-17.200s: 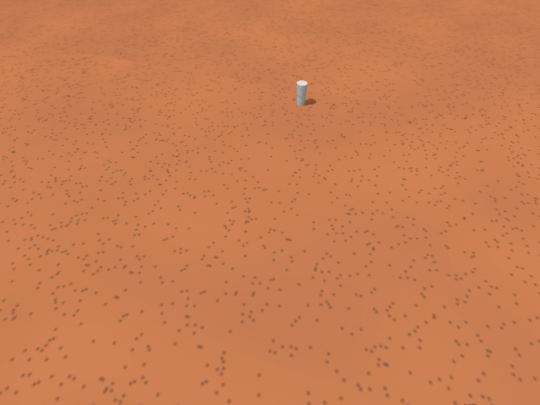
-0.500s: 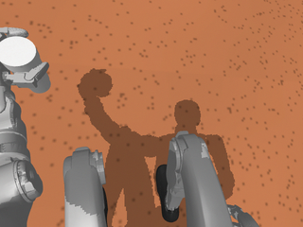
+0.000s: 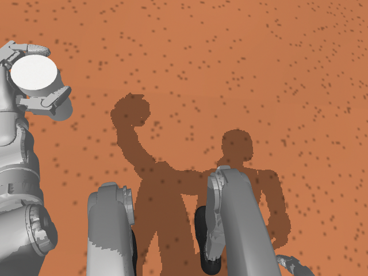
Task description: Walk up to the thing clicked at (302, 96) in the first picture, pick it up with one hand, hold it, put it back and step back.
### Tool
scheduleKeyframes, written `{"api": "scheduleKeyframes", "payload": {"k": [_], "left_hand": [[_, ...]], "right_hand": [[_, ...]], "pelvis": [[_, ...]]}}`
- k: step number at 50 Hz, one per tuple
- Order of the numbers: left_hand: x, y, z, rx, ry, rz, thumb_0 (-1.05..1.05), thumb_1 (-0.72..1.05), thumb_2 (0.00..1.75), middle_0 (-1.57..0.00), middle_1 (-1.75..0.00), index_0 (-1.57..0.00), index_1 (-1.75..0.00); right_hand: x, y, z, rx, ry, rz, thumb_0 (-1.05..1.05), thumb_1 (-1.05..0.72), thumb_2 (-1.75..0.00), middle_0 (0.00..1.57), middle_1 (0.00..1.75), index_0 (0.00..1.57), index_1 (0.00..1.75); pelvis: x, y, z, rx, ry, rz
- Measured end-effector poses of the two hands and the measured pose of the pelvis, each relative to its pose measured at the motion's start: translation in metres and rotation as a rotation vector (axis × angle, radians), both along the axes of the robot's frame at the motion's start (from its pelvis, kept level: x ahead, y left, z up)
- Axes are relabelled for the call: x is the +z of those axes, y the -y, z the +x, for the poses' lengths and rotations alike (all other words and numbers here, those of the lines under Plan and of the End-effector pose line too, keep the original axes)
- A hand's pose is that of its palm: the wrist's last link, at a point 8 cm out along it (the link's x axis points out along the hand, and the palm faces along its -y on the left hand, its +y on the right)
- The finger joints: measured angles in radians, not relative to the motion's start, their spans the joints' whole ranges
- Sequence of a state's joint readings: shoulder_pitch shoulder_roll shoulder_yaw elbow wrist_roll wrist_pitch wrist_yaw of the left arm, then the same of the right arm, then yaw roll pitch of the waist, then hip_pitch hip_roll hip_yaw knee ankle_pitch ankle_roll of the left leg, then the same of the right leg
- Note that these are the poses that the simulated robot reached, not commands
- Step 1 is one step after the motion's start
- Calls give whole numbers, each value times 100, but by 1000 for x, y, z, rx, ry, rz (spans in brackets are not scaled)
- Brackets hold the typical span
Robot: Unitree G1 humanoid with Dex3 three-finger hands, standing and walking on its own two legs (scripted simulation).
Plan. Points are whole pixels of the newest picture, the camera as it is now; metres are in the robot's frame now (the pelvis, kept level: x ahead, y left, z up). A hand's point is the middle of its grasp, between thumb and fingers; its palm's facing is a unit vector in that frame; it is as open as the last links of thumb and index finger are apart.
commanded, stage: lift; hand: left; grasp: from the side
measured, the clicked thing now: (49, 94) +0.51 +0.24 -0.06
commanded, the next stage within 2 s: hold in 1.86 s
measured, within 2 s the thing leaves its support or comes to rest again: neither
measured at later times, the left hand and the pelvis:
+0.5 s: hand (7, 61) +0.45 +0.22 +0.12, palm faces +0.16 -0.99 -0.05, open 9.4 cm; pelvis +0.02 +0.00 +0.12, yaw +2 degrees
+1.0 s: hand out of the picture +0.42 +0.20 +0.28, palm faces +0.16 -0.99 -0.02, open 9.4 cm; pelvis +0.05 +0.00 +0.26, yaw +3 degrees
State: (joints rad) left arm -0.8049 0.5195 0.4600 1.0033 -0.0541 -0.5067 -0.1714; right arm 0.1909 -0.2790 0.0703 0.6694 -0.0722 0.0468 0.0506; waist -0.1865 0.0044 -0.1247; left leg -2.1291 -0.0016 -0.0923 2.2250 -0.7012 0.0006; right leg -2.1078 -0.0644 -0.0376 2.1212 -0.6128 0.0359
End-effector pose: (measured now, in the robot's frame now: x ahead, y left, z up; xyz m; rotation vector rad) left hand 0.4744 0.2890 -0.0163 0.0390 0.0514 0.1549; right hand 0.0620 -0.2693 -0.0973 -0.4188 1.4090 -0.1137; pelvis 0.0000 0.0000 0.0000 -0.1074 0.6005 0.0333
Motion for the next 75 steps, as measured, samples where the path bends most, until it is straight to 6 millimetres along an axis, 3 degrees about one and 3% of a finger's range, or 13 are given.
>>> {"api": "scheduleKeyframes", "payload": {"k": [17, 28, 36, 43, 56, 75], "left_hand": [[91, 6, -28, 14, 5, -6, -3, -23, 99, -78, -94, -76, -93], [167, 21, -58, 23, -13, -5, -3, -23, 99, -79, -93, -76, -93], [230, 26, -72, 34, -11, -3, -3, -23, 99, -78, -93, -76, -93], [270, 31, -80, 23, -32, -7, -3, -23, 99, -78, -94, -76, -93], [318, 40, -85, 11, -21, -24, -3, -23, 99, -78, -94, -76, -93], [364, 48, -85, 30, -3, -37, -3, -23, 99, -78, -94, -76, -93]], "right_hand": [[58, -4, 52, -14, 168, 39, 1, -93, -90, 21, 30, 21, 30], [127, -13, 90, -20, 299, 54, 1, -93, -90, 21, 30, 21, 30], [181, -23, 103, -35, 349, 75, 1, -92, -90, 21, 30, 21, 30], [223, -28, 111, -30, 379, 87, 1, -92, -90, 21, 30, 21, 30], [272, -30, 120, -7, 402, 94, 1, -91, -90, 21, 30, 21, 30], [309, -37, 135, -4, 423, 122, 1, -92, -90, 21, 30, 21, 30]], "pelvis": [[69, 2, 10, 6, 7, 22], [136, 1, 20, 11, 69, 32], [189, -1, 32, 16, 136, 38], [228, -2, 43, 18, 199, 46], [274, -2, 55, 21, 289, 59], [313, 0, 72, 21, 374, 75]]}}
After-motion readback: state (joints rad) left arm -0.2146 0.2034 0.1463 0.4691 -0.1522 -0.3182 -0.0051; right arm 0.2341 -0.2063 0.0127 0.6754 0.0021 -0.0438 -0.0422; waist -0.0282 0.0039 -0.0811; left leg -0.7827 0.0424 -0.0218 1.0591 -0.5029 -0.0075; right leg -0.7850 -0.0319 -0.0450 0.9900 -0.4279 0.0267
